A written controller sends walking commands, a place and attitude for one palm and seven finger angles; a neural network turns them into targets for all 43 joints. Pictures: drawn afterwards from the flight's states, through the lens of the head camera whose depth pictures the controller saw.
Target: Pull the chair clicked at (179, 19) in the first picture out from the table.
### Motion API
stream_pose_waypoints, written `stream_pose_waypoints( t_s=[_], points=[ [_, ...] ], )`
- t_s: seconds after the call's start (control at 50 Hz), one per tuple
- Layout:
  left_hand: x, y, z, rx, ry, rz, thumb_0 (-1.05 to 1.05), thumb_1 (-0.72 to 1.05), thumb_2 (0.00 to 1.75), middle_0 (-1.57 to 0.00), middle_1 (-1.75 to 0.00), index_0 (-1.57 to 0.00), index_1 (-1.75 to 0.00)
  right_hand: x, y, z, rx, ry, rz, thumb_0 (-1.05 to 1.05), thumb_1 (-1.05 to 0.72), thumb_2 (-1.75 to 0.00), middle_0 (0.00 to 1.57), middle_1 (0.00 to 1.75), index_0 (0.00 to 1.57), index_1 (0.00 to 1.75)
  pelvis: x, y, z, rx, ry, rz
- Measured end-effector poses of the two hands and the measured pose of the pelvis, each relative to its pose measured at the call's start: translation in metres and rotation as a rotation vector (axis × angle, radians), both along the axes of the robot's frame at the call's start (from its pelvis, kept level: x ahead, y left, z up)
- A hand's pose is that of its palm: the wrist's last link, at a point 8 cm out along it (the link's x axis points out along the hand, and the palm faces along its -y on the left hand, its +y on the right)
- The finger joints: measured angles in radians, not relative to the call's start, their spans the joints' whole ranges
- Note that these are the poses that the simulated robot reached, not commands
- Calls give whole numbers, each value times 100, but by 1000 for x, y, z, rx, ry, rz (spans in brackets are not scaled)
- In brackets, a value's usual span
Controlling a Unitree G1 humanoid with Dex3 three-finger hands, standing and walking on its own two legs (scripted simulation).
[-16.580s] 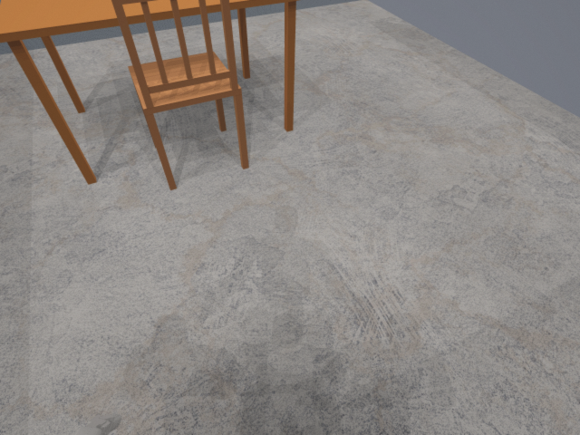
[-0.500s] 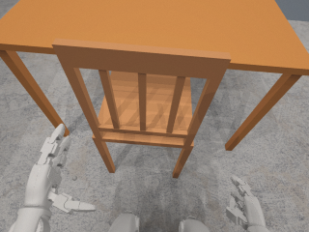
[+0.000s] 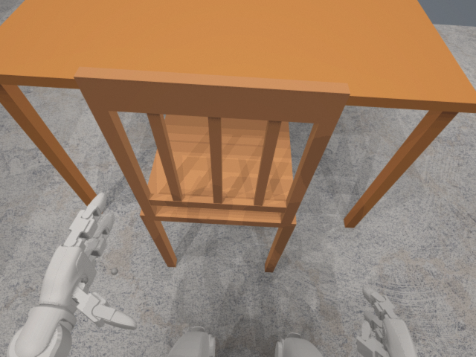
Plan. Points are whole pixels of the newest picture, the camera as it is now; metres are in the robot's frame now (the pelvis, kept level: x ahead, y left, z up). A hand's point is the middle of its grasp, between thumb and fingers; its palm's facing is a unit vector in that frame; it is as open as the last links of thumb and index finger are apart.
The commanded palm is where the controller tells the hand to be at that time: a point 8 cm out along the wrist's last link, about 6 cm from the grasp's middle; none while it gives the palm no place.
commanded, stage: raise the hand toward the chair's back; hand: left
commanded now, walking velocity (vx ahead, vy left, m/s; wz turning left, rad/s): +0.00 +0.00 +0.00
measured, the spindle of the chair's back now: (216, 165) +0.47 +0.07 -0.01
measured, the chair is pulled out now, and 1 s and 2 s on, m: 0.00 0.00 0.00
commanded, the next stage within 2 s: aim the fingers beside a spindle in 0.30 s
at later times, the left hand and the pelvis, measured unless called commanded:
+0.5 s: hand (112, 267) +0.24 +0.20 +0.04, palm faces +0.02 -1.00 -0.07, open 16.9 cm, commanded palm +0.22 +0.25 +0.03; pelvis +0.00 -0.01 +0.00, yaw +1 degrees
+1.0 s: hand (136, 261) +0.26 +0.17 +0.02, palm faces -0.03 -1.00 -0.05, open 16.9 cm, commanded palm +0.25 +0.23 +0.02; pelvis +0.00 -0.01 -0.01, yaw +0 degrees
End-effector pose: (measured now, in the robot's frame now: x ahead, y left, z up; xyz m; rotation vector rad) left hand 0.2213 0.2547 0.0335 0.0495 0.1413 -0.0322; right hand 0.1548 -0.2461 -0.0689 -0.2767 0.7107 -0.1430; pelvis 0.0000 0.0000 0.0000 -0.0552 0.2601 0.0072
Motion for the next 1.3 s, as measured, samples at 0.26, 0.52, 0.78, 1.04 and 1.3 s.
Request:
stream_pose_waypoints(
  t_s=[0.26, 0.52, 0.78, 1.04, 1.3],
  points=[
    [-3, 1, -1, 12, -26, 26, -1, -49, 30, -6, -8, -6, -8, 7, 2, -3, 12, -9, 28, 1, -90, -90, 20, 30, 20, 30, -2, -4, -3, 1, 2, 5],
    [1, -1, 3, 14, -64, 47, -1, -49, 30, -6, -8, -7, -8, 13, 3, -7, 24, -16, 46, 1, -90, -90, 20, 30, 20, 30, -1, -8, -4, 5, 11, 9],
    [18, -19, -1, 9, -94, 20, -1, -49, 30, -7, -8, -7, -8, 5, -8, -14, 14, 12, 18, 1, -90, -90, 20, 30, 20, 30, -1, -12, -9, 11, 29, -1],
    [22, -28, -12, -2, -99, -3, -1, -49, 30, -6, -8, -6, -8, -1, -11, -24, 6, 36, 22, 1, -90, -90, 20, 30, 20, 30, -6, -12, -15, 9, 46, 2],
    [41, -43, -26, -9, -81, -17, -1, -49, 30, -6, -8, -7, -8, -8, -8, -36, 23, 60, 20, 1, -90, -90, 20, 30, 20, 30, -12, -12, -22, 15, 65, -5]
  ],
)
